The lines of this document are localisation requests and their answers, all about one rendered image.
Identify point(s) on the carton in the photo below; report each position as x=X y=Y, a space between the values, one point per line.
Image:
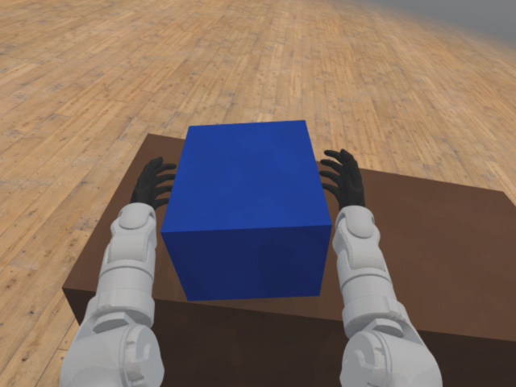
x=247 y=216

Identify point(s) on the right robot hand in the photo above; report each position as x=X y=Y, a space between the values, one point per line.
x=351 y=190

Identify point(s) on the robot right forearm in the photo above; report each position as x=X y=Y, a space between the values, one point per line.
x=369 y=300

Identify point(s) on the pedestal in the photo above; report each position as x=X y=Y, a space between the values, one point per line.
x=450 y=251

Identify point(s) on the robot left upper arm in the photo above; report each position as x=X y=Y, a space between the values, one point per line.
x=127 y=356

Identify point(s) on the robot right upper arm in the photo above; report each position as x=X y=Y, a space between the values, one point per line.
x=375 y=359

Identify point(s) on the left robot hand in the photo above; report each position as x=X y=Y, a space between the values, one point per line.
x=145 y=190

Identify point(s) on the robot left forearm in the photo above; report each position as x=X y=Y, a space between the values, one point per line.
x=124 y=292

